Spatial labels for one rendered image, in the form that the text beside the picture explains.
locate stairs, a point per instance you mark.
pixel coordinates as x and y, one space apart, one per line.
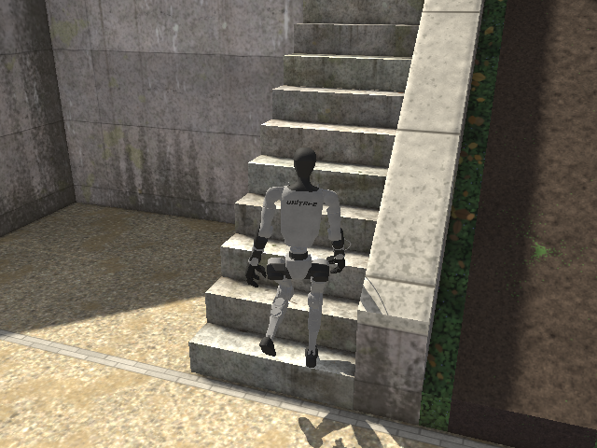
343 91

